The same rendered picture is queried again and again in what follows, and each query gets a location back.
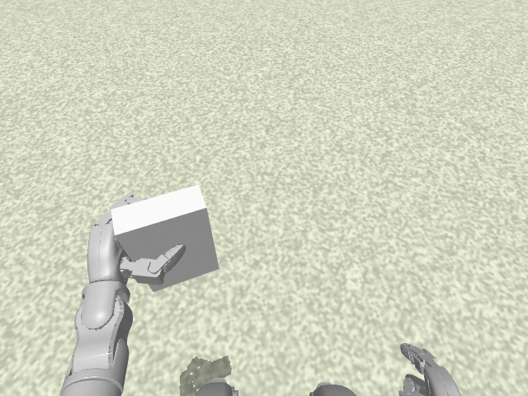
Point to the left robot hand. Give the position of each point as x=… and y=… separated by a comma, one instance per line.
x=107, y=259

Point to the left robot arm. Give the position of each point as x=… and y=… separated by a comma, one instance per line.
x=100, y=358

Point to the right robot hand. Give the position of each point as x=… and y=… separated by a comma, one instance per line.
x=438, y=381

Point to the carton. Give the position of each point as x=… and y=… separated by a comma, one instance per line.
x=149, y=228

